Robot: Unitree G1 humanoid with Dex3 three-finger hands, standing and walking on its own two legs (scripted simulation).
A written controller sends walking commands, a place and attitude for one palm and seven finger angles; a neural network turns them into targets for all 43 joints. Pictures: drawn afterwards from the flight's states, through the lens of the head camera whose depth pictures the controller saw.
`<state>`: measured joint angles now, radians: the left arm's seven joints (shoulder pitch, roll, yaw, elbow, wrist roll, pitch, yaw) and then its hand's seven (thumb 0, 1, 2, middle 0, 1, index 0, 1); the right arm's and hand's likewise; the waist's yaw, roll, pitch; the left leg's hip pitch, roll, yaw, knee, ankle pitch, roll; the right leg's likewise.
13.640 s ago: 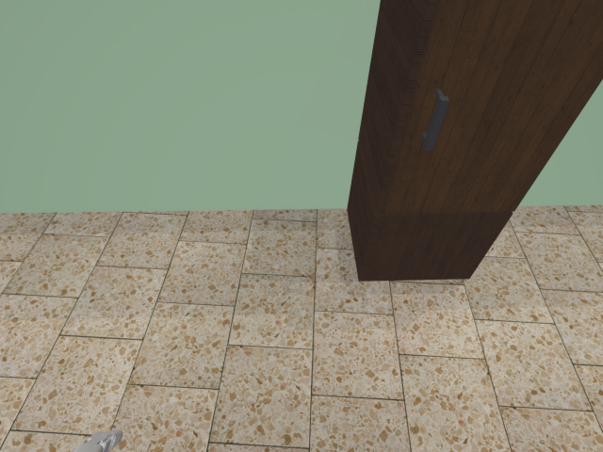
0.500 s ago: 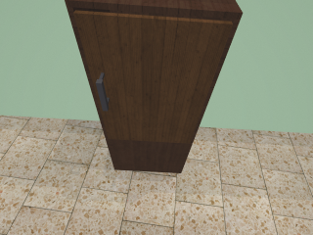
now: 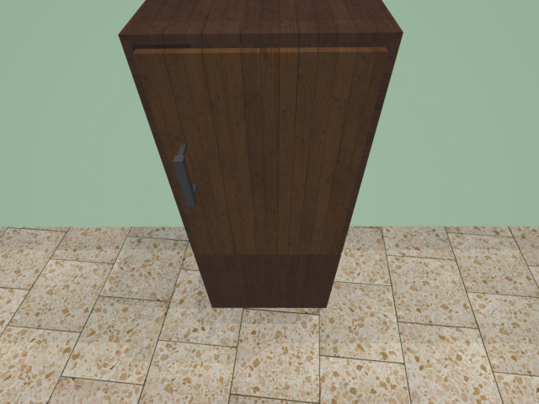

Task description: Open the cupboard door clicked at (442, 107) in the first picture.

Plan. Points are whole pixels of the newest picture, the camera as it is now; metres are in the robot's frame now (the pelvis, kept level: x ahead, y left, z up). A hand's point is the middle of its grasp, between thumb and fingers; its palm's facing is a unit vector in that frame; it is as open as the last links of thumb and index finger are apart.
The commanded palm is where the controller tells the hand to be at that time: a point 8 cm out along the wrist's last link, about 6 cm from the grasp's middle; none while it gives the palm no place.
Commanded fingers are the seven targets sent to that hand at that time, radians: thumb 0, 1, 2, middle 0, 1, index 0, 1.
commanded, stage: look again from close up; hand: left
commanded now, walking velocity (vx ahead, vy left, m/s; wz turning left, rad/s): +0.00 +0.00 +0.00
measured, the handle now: (187, 176) +0.54 +0.21 +0.00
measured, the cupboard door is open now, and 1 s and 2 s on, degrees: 0 0 0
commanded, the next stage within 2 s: raise the hand with hooked fingers in 0.30 s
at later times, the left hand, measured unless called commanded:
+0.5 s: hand out of the picture +0.12 +0.19 -0.11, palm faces +0.22 -0.96 -0.19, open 7.4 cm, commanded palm +0.11 +0.24 -0.06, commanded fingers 0.00 0.76 0.84 -0.21 -0.39 -0.21 -0.39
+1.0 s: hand (145, 369) +0.18 +0.20 -0.04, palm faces +0.09 -0.99 -0.08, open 9.7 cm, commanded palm +0.16 +0.25 -0.04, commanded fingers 0.00 0.18 0.59 -0.25 -0.76 -0.25 -0.76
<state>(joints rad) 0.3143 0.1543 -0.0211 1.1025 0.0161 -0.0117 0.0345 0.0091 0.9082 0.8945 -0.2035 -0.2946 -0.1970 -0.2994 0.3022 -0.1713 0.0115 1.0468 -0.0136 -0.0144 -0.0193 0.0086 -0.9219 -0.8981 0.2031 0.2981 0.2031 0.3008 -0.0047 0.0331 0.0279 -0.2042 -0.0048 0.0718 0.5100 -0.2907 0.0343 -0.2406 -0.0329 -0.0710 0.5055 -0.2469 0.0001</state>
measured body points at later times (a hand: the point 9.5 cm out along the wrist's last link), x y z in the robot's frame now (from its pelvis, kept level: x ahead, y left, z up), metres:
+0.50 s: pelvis +0.01 -0.01 +0.00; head +0.02 -0.01 +0.45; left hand +0.11 +0.24 -0.09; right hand +0.06 -0.25 -0.14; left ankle -0.01 +0.09 -0.74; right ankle +0.02 -0.12 -0.74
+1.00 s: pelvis -0.02 -0.03 -0.10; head +0.06 -0.01 +0.35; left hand +0.17 +0.25 -0.03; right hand +0.22 -0.24 -0.16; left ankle -0.01 +0.09 -0.74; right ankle +0.02 -0.12 -0.74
